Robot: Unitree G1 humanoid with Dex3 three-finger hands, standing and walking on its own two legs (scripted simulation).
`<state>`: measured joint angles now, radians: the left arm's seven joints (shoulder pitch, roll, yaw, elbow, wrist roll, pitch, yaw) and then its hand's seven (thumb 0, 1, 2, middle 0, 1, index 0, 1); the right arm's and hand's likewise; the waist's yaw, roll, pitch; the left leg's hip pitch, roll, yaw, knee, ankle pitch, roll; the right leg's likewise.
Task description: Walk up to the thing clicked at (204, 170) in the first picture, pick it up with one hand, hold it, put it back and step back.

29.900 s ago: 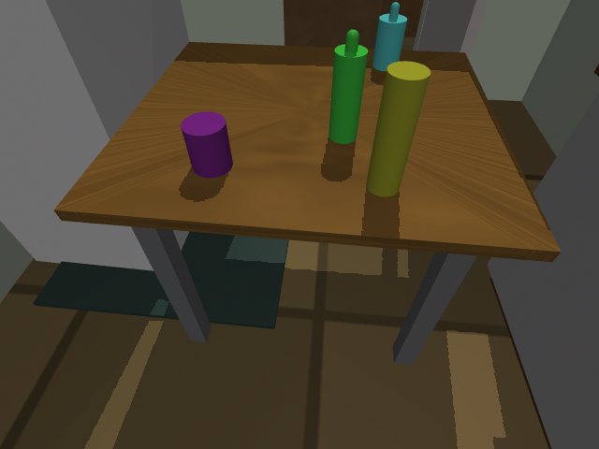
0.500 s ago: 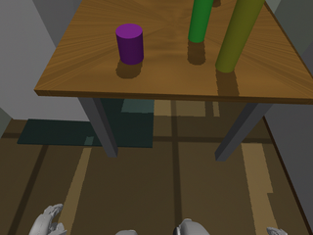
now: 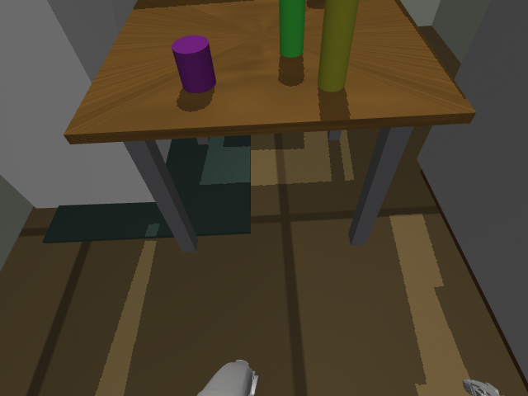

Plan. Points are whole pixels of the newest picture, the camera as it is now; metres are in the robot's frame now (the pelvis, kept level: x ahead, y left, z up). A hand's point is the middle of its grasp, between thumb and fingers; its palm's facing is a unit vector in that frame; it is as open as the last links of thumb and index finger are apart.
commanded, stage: step back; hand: left
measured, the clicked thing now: (194, 61) +0.88 +0.23 +0.04
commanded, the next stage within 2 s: stand in 1.74 s
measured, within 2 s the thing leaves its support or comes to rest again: neither
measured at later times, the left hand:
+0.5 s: hand out of the picture -0.07 +0.25 -0.15, palm faces +0.02 -0.91 -0.42, open 7.4 cm
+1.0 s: hand out of the picture -0.26 +0.27 -0.14, palm faces +0.13 -0.90 -0.43, open 7.4 cm
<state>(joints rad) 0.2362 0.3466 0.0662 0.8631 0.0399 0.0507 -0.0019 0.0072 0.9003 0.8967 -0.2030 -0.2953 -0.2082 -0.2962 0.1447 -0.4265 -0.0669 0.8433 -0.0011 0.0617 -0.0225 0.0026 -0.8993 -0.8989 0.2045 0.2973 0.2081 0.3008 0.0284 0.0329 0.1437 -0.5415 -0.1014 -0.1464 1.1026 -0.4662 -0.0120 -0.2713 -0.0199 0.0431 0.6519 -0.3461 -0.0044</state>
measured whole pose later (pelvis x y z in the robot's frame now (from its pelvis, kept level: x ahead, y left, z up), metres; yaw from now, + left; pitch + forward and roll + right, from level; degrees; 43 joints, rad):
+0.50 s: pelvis -0.16 -0.03 -0.01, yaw +1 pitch -2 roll +0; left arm 0.16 0.39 0.06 0.86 0.02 0.04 0.02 0.00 0.90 0.90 -0.20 -0.30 -0.21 -0.30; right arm 0.10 -0.39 -0.05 0.82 -0.03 0.05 0.00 0.00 -0.90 -0.90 0.21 0.30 0.21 0.30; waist 0.02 0.01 0.16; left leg -0.41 0.05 -0.01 0.64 -0.21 -0.01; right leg -0.25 0.03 0.03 0.71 -0.43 0.01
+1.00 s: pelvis -0.28 -0.03 +0.00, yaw +8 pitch -3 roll +1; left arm 0.23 0.41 0.07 0.96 0.02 0.03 0.00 0.01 0.90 0.90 -0.20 -0.30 -0.21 -0.30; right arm 0.24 -0.36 -0.05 0.99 -0.05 0.02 0.01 0.00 -0.90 -0.90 0.20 0.30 0.21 0.30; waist 0.00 -0.02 0.07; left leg -0.20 -0.01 -0.02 0.57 -0.33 0.01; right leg -0.42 -0.02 0.04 0.85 -0.44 -0.01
